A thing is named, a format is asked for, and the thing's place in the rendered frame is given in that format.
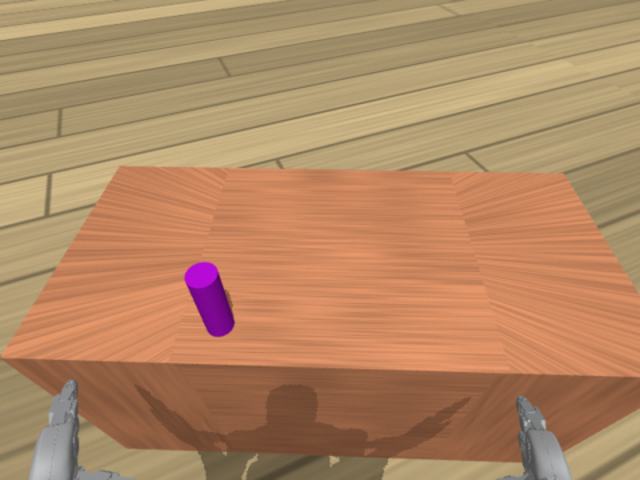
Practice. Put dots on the left robot hand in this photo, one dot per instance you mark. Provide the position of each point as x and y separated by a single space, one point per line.
57 446

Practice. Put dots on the can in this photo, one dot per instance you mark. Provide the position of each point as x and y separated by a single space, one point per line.
205 286

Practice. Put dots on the right robot hand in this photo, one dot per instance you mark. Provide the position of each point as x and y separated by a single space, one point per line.
542 456

